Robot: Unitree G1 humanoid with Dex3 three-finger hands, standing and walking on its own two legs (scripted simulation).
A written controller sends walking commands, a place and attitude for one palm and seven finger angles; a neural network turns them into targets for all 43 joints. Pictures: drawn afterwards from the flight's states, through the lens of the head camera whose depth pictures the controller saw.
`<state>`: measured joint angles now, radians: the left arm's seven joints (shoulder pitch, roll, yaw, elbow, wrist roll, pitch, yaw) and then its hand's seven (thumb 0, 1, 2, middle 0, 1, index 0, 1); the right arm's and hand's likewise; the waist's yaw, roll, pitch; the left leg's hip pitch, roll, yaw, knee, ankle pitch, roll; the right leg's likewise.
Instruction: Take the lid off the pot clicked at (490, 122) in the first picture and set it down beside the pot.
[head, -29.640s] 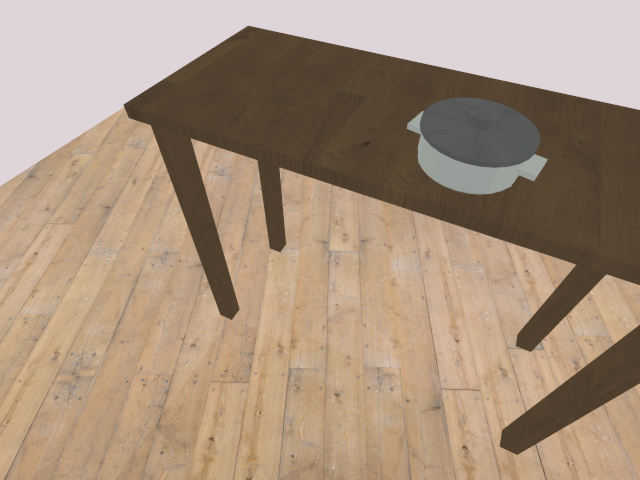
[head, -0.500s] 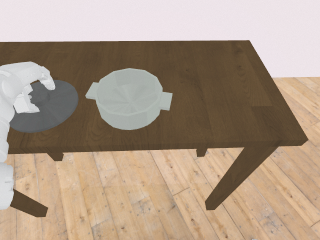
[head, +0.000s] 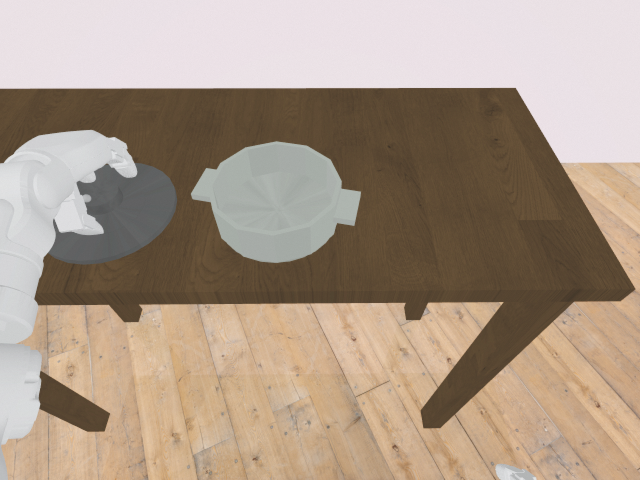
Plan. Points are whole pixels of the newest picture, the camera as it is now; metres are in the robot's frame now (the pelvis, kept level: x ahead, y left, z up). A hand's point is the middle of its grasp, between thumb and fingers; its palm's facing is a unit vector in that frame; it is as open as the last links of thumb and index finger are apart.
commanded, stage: raise the empty hand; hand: left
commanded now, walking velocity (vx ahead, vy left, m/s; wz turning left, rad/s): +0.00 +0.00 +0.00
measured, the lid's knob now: (101, 196) +0.45 +0.29 +0.10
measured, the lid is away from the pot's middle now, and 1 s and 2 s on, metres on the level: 0.23 0.23 0.23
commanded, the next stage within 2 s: draw the hand back to the body in 1.18 s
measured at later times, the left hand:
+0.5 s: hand (64, 160) +0.43 +0.29 +0.19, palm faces -0.28 -0.07 -0.96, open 11.0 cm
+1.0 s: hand (50, 105) +0.44 +0.28 +0.24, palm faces -0.19 -0.05 -0.98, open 11.0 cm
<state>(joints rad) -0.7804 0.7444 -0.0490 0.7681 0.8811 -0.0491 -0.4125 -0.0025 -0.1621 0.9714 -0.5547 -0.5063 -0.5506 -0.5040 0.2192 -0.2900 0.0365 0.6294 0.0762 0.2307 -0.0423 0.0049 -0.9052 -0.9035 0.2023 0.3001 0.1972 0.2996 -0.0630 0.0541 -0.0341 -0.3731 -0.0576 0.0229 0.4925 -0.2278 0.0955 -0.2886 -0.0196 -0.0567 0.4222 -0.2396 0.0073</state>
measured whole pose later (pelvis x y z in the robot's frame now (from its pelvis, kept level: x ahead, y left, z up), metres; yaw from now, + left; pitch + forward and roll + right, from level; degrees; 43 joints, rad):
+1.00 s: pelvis +0.00 -0.02 +0.00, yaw +0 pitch +5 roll -1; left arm -1.03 0.83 -0.08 0.76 0.90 0.11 -0.53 0.00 -0.17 0.98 -0.56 -0.49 -0.56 -0.49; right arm 0.21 -0.31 0.05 0.64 0.08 0.21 -0.04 0.01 -0.91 -0.90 0.20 0.30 0.20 0.30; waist -0.06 0.07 -0.02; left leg -0.31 -0.05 0.01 0.43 -0.20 0.07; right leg -0.24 -0.01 -0.06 0.38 -0.23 0.00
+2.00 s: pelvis +0.00 -0.04 +0.01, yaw -1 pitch -3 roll +0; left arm -0.55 0.56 0.31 0.20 -0.02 -0.05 -0.04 0.00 -0.15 0.97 -0.56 -0.49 -0.55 -0.49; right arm 0.18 -0.22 0.11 0.60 0.05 0.01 -0.07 0.01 -0.90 -0.90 0.20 0.30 0.20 0.30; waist 0.02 0.01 0.05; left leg -0.14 -0.02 0.03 0.38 -0.20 0.03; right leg -0.09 0.02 -0.04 0.36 -0.23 -0.03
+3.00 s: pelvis +0.00 -0.06 +0.01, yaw -2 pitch -6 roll +0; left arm 0.01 0.41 0.46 -0.37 -0.15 -0.11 0.06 0.01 0.87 0.90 -0.22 -0.31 -0.21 -0.31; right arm 0.13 -0.23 0.05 0.69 0.01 -0.05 -0.07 0.01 -0.90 -0.90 0.20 0.30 0.20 0.30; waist 0.06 0.06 0.04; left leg -0.07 0.00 0.03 0.37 -0.20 0.02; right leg -0.01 0.05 -0.04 0.33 -0.22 -0.05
